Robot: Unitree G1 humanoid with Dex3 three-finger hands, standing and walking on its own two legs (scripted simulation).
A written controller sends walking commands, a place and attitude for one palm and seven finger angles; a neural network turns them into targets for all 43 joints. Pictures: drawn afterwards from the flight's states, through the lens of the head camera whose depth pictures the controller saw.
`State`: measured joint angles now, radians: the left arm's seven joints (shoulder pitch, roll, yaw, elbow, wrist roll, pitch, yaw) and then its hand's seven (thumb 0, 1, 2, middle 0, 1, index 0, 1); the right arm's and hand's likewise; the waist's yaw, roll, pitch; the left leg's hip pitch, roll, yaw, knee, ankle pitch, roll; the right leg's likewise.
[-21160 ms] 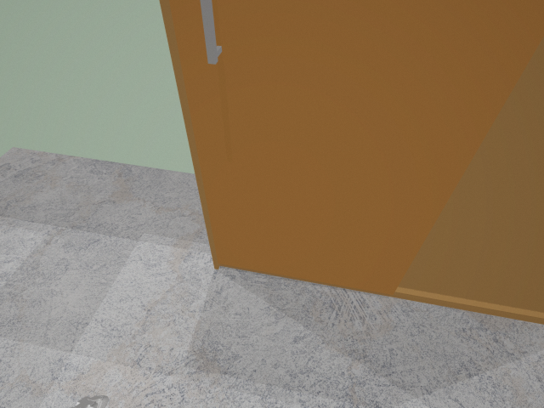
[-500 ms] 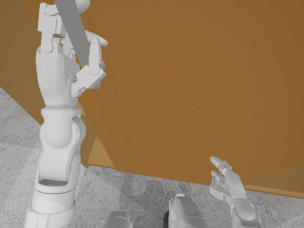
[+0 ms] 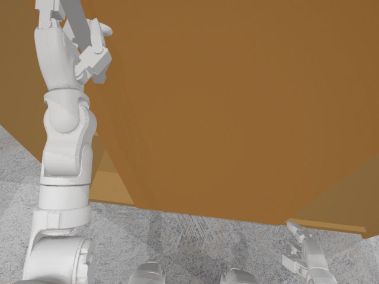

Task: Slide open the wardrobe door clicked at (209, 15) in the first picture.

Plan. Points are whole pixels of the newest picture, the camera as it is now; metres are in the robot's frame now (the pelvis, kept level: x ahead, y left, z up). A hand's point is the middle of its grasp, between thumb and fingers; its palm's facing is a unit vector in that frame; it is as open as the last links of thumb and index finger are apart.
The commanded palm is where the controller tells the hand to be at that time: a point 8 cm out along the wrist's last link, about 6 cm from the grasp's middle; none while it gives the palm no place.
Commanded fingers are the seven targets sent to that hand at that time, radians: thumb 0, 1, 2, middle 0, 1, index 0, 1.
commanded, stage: step sideways, sliding the door along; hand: left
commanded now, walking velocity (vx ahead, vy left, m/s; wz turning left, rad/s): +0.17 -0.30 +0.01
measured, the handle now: (82, 13) +0.42 +0.22 +0.29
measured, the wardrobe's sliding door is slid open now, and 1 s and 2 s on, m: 0.27 0.50 0.60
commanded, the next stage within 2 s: stop walking and hold the door there in 1.62 s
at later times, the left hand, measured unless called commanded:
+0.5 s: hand (175, 57) +0.39 +0.08 +0.26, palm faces +0.34 -0.94 -0.03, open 6.6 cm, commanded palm +0.36 +0.06 +0.25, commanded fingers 0.00 0.90 0.90 -0.45 -1.40 -0.45 -1.40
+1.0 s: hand (263, 66) +0.39 -0.04 +0.26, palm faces +0.33 -0.94 -0.03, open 6.7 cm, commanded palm +0.36 -0.06 +0.25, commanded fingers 0.00 0.90 0.90 -0.45 -1.40 -0.45 -1.40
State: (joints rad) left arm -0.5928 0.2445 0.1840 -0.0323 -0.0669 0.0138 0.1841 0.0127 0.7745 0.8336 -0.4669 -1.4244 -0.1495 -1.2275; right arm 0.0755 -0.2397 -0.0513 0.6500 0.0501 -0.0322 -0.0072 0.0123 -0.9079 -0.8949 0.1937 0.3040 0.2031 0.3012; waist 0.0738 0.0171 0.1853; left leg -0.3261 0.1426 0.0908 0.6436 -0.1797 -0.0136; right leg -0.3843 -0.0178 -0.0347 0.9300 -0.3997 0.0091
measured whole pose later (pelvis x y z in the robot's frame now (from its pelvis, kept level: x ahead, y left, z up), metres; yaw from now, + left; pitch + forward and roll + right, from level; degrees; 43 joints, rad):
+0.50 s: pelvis +0.00 -0.13 +0.00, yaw +2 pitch -5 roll -2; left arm -0.67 0.25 0.18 0.08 -0.07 0.00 0.15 0.00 0.79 0.83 -0.45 -1.40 -0.12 -1.25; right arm 0.07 -0.20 -0.04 0.64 0.05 -0.05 0.02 0.01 -0.91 -0.89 0.19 0.30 0.20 0.30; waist 0.11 0.05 0.22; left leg -0.28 0.22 0.05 0.61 -0.24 -0.09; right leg -0.42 -0.01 -0.04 1.00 -0.48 0.03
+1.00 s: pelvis +0.01 -0.25 +0.00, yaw +4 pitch -4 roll -4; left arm -0.64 0.22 0.13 0.03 -0.07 -0.02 0.15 -0.01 0.79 0.84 -0.45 -1.40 -0.09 -1.22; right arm 0.11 -0.18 -0.02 0.60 0.05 -0.05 0.03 0.01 -0.91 -0.89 0.19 0.30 0.20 0.30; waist 0.14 0.08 0.21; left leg -0.27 0.29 0.01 0.58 -0.24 -0.15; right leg -0.32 -0.01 -0.07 0.78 -0.36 0.03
